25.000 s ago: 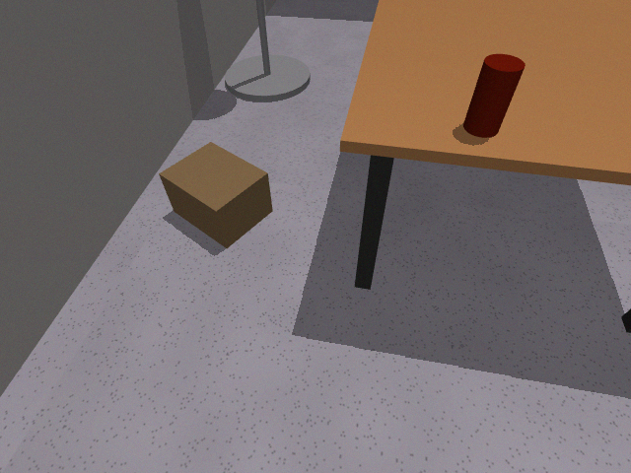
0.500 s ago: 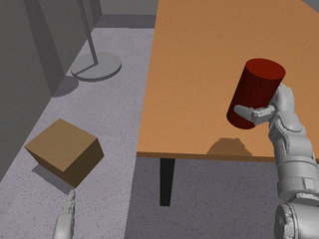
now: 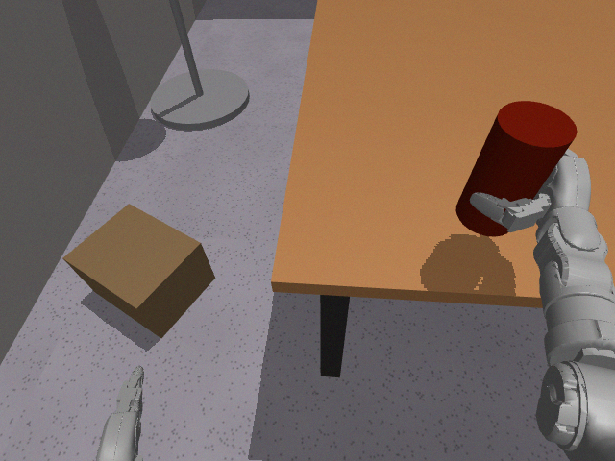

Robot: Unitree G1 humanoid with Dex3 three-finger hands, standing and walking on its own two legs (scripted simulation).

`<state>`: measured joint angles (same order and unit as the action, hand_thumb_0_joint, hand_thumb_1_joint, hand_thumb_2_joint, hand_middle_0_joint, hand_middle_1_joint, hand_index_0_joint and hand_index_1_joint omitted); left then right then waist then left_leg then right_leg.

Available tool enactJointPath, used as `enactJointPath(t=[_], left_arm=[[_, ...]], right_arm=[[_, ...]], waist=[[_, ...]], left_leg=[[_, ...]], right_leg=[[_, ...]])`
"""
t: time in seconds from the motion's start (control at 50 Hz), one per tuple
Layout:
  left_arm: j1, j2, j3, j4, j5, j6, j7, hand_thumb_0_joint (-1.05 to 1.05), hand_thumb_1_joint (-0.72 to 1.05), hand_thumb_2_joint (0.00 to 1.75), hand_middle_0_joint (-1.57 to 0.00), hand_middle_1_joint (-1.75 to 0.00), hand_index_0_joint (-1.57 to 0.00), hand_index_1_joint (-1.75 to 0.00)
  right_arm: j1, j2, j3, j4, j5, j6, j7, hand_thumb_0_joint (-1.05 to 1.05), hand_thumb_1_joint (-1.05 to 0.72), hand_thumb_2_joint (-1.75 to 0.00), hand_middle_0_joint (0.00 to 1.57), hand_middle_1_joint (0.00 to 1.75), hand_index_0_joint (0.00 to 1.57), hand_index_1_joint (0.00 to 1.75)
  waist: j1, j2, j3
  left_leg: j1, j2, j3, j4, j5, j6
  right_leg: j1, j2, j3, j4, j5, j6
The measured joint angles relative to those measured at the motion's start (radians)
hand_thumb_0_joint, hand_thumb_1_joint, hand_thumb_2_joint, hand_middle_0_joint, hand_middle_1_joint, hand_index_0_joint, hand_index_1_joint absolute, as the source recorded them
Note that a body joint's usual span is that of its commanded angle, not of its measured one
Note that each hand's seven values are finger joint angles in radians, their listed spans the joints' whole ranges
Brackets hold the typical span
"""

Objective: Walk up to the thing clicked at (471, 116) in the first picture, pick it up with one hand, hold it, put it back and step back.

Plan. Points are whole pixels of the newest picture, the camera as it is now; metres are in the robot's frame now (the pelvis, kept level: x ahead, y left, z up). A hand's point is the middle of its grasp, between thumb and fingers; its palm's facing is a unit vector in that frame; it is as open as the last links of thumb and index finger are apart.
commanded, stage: crouch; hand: right
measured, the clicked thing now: (507, 174) +0.45 -0.20 +0.14
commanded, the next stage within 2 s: lower in 0.04 s
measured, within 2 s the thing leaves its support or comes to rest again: rests again in 0.94 s
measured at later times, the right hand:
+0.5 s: hand (496, 207) +0.45 -0.22 +0.07, palm faces +0.18 +0.98 +0.00, open 11.1 cm
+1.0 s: hand (490, 216) +0.46 -0.22 +0.04, palm faces +0.19 +0.98 +0.00, open 11.1 cm
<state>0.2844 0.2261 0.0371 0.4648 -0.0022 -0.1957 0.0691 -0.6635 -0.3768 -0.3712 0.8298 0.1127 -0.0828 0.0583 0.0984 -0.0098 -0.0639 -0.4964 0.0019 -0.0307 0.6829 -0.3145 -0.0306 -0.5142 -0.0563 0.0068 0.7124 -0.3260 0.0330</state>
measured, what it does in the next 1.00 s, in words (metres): stands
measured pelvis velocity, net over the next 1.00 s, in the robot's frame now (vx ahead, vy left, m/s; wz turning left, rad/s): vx -0.01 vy -0.01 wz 0.01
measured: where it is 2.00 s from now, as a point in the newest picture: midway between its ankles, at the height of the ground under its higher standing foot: outside the picture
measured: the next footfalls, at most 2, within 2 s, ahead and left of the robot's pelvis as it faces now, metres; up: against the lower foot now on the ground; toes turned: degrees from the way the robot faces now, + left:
none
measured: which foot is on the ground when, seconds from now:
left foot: down 0.00-1.00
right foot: down 0.00-1.00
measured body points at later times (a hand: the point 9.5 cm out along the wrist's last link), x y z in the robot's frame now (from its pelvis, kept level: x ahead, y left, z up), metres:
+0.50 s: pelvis +0.00 +0.00 -0.01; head +0.06 -0.02 +0.43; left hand +0.14 +0.26 -0.05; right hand +0.44 -0.27 +0.07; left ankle +0.02 +0.14 -0.72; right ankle +0.02 -0.14 -0.72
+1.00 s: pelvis -0.01 -0.01 -0.03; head +0.07 -0.03 +0.41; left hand +0.14 +0.26 -0.06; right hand +0.45 -0.27 +0.04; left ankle +0.02 +0.14 -0.72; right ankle +0.02 -0.14 -0.72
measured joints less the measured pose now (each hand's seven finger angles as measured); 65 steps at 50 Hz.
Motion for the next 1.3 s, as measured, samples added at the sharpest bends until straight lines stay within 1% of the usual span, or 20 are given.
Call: enactJointPath(t=[0.08, 0.22, 0.28, 0.34, 0.46, 0.54, 0.6, 0.66, 0.7, 0.76, 0.8, 0.84, 0.88, 0.92, 0.98, 1.04, 1.08, 1.18, 1.26, 1.3], left_arm=[[0.007, 0.000, -0.007, -0.028, 0.000, 0.011, 0.000, -0.01, -0.51, 0.05, -0.05, -0.05, -0.06, -0.04], [0.011, 0.014, 0.003, -0.039, -0.004, 0.017, 0.003, -0.01, -0.52, 0.05, -0.05, -0.05, -0.06, -0.05], [0.003, 0.015, 0.001, -0.030, -0.004, 0.020, -0.001, -0.01, -0.52, 0.06, -0.05, -0.05, -0.06, -0.05], [0.000, 0.010, -0.007, -0.045, 0.001, 0.027, -0.008, -0.01, -0.53, 0.06, -0.05, -0.05, -0.06, -0.05], [0.017, 0.001, -0.013, -0.102, 0.012, 0.038, -0.017, -0.01, -0.53, 0.05, -0.05, -0.05, -0.06, -0.05], [0.034, 0.006, -0.011, -0.126, 0.016, 0.034, -0.013, -0.01, -0.53, 0.06, -0.05, -0.05, -0.06, -0.05], [0.032, 0.008, -0.009, -0.112, 0.022, 0.025, -0.013, -0.01, -0.53, 0.06, -0.05, -0.05, -0.06, -0.05], [0.021, 0.010, -0.007, -0.108, 0.029, 0.032, -0.016, -0.01, -0.53, 0.06, -0.05, -0.05, -0.06, -0.05], [0.017, 0.011, -0.003, -0.103, 0.031, 0.030, -0.016, -0.01, -0.53, 0.06, -0.05, -0.05, -0.06, -0.05], [0.017, 0.014, -0.005, -0.130, 0.033, 0.042, -0.018, -0.01, -0.53, 0.06, -0.05, -0.05, -0.06, -0.05], [0.021, 0.013, -0.009, -0.140, 0.033, 0.034, -0.019, -0.01, -0.53, 0.06, -0.05, -0.05, -0.06, -0.05], [0.027, 0.009, -0.016, -0.155, 0.033, 0.039, -0.024, -0.01, -0.53, 0.06, -0.05, -0.05, -0.06, -0.05], [0.032, 0.005, -0.023, -0.175, 0.037, 0.040, -0.027, -0.01, -0.53, 0.06, -0.05, -0.05, -0.06, -0.05], [0.040, 0.001, -0.020, -0.180, 0.040, 0.035, -0.032, -0.01, -0.53, 0.06, -0.05, -0.05, -0.06, -0.05], [0.049, 0.003, -0.013, -0.196, 0.043, 0.043, -0.036, -0.01, -0.53, 0.06, -0.05, -0.05, -0.06, -0.05], [0.059, 0.009, -0.001, -0.210, 0.045, 0.045, -0.037, -0.01, -0.53, 0.06, -0.05, -0.05, -0.06, -0.05], [0.061, 0.017, 0.004, -0.219, 0.045, 0.049, -0.036, -0.01, -0.53, 0.06, -0.05, -0.05, -0.06, -0.05], [0.054, 0.025, 0.004, -0.225, 0.047, 0.053, -0.035, -0.01, -0.53, 0.06, -0.05, -0.05, -0.06, -0.05], [0.057, 0.017, -0.005, -0.244, 0.050, 0.050, -0.039, -0.01, -0.52, 0.05, -0.05, -0.05, -0.06, -0.05], [0.063, 0.013, -0.007, -0.252, 0.050, 0.056, -0.042, -0.01, -0.51, 0.05, -0.05, -0.05, -0.07, -0.05]], right_arm=[[-0.002, -0.017, 0.002, 0.013, -0.008, -0.017, 0.005, -0.01, 0.60, -1.12, 0.64, 1.03, 0.69, 1.06], [-0.018, -0.026, -0.004, 0.045, 0.004, -0.040, 0.033, -0.01, 0.60, -1.12, 0.64, 1.03, 0.69, 1.06], [-0.034, -0.033, -0.005, 0.088, 0.004, -0.064, 0.044, -0.01, 0.59, -1.11, 0.64, 1.02, 0.69, 1.06], [-0.036, -0.039, -0.016, 0.113, -0.004, -0.081, 0.050, -0.01, 0.59, -1.11, 0.64, 1.02, 0.70, 1.06], [-0.015, -0.040, -0.042, 0.125, -0.017, -0.113, 0.047, -0.01, 0.59, -1.11, 0.64, 1.02, 0.69, 1.06], [-0.010, -0.037, -0.042, 0.133, -0.019, -0.141, 0.036, -0.01, 0.59, -1.11, 0.64, 1.02, 0.69, 1.06], [-0.022, -0.035, -0.038, 0.153, -0.022, -0.167, 0.028, -0.01, 0.59, -1.11, 0.64, 1.02, 0.69, 1.06], [-0.030, -0.040, -0.044, 0.164, -0.033, -0.183, 0.023, -0.01, 0.59, -1.11, 0.64, 1.02, 0.69, 1.06], [-0.039, -0.045, -0.041, 0.180, -0.033, -0.192, 0.021, -0.01, 0.59, -1.11, 0.64, 1.02, 0.69, 1.06], [-0.043, -0.050, -0.048, 0.185, -0.038, -0.201, 0.020, -0.01, 0.59, -1.11, 0.64, 1.03, 0.69, 1.06], [-0.055, -0.054, -0.045, 0.213, -0.032, -0.214, 0.022, -0.01, 0.59, -1.11, 0.64, 1.03, 0.69, 1.06], [-0.060, -0.052, -0.049, 0.223, -0.033, -0.217, 0.027, -0.01, 0.59, -1.11, 0.64, 1.03, 0.69, 1.06], [-0.056, -0.055, -0.055, 0.222, -0.042, -0.221, 0.033, -0.01, 0.59, -1.11, 0.64, 1.03, 0.69, 1.06], [-0.059, -0.059, -0.053, 0.239, -0.044, -0.229, 0.037, -0.01, 0.59, -1.11, 0.64, 1.03, 0.69, 1.06], [-0.049, -0.058, -0.067, 0.221, -0.050, -0.228, 0.034, -0.01, 0.59, -1.11, 0.64, 1.03, 0.69, 1.07], [-0.051, -0.055, -0.073, 0.216, -0.043, -0.241, 0.031, -0.01, 0.59, -1.11, 0.64, 1.03, 0.69, 1.07], [-0.051, -0.053, -0.073, 0.206, -0.047, -0.246, 0.027, -0.01, 0.59, -1.11, 0.64, 1.03, 0.69, 1.06], [-0.077, -0.067, -0.073, 0.246, -0.052, -0.255, 0.029, -0.01, 0.59, -1.10, 0.64, 1.03, 0.69, 1.06], [-0.083, -0.076, -0.072, 0.257, -0.058, -0.254, 0.035, -0.01, 0.57, -1.06, 0.67, 0.98, 0.72, 1.01], [-0.079, -0.076, -0.081, 0.246, -0.062, -0.247, 0.037, -0.01, 0.55, -1.00, 0.69, 0.94, 0.74, 0.96]], waist=[[0.000, -0.001, 0.004], [0.005, 0.010, -0.007], [0.011, 0.015, -0.013], [0.018, 0.018, -0.013], [0.033, 0.020, 0.001], [0.037, 0.024, -0.001], [0.037, 0.028, -0.010], [0.043, 0.026, -0.017], [0.046, 0.023, -0.019], [0.052, 0.020, -0.021], [0.053, 0.020, -0.025], [0.056, 0.021, -0.029], [0.059, 0.024, -0.033], [0.060, 0.024, -0.036], [0.063, 0.023, -0.032], [0.061, 0.022, -0.026], [0.061, 0.021, -0.026], [0.066, 0.024, -0.044], [0.071, 0.025, -0.048], [0.073, 0.023, -0.047]], left_leg=[[-0.013, 0.001, 0.000, 0.008, -0.003, 0.000], [-0.026, 0.001, 0.002, 0.019, -0.010, 0.000], [-0.046, 0.000, 0.002, 0.030, -0.013, 0.000], [-0.071, -0.003, -0.001, 0.043, -0.014, 0.000], [-0.112, -0.006, -0.004, 0.070, -0.018, -0.002], [-0.134, -0.007, -0.003, 0.089, -0.025, -0.003], [-0.156, -0.008, -0.001, 0.105, -0.031, -0.004], [-0.176, -0.010, 0.000, 0.120, -0.035, -0.005], [-0.186, -0.010, 0.000, 0.128, -0.038, -0.006], [-0.196, -0.010, -0.001, 0.137, -0.042, -0.009], [-0.203, -0.009, -0.001, 0.143, -0.044, -0.009], [-0.211, -0.008, 0.001, 0.149, -0.047, -0.010], [-0.220, -0.009, -0.001, 0.156, -0.049, -0.010], [-0.232, -0.009, -0.001, 0.165, -0.053, -0.010], [-0.247, -0.009, -0.001, 0.180, -0.058, -0.011], [-0.260, -0.009, 0.000, 0.194, -0.063, -0.012], [-0.266, -0.009, 0.002, 0.201, -0.066, -0.012], [-0.292, -0.010, 0.005, 0.220, -0.072, -0.010], [-0.299, -0.012, 0.007, 0.228, -0.074, -0.008], [-0.301, -0.012, 0.008, 0.231, -0.074, -0.007]], right_leg=[[-0.012, 0.001, 0.000, 0.005, -0.002, 0.000], [-0.026, 0.001, 0.003, 0.017, -0.009, 0.000], [-0.047, 0.000, 0.003, 0.030, -0.012, 0.000], [-0.071, -0.003, 0.001, 0.044, -0.015, 0.000], [-0.112, -0.004, -0.001, 0.076, -0.023, -0.002], [-0.137, -0.005, 0.002, 0.099, -0.032, -0.002], [-0.161, -0.006, 0.005, 0.119, -0.040, -0.003], [-0.184, -0.007, 0.006, 0.140, -0.047, -0.004], [-0.196, -0.007, 0.007, 0.151, -0.052, -0.005], [-0.207, -0.007, 0.006, 0.162, -0.056, -0.007], [-0.214, -0.007, 0.007, 0.169, -0.059, -0.008], [-0.224, -0.005, 0.009, 0.176, -0.061, -0.009], [-0.231, -0.006, 0.007, 0.182, -0.064, -0.008], [-0.243, -0.006, 0.008, 0.191, -0.067, -0.008], [-0.259, -0.006, 0.008, 0.206, -0.073, -0.009], [-0.273, -0.005, 0.010, 0.221, -0.078, -0.010], [-0.280, -0.005, 0.012, 0.229, -0.081, -0.010], [-0.307, -0.006, 0.017, 0.249, -0.086, -0.008], [-0.314, -0.007, 0.019, 0.255, -0.087, -0.005], [-0.315, -0.007, 0.021, 0.257, -0.087, -0.005]])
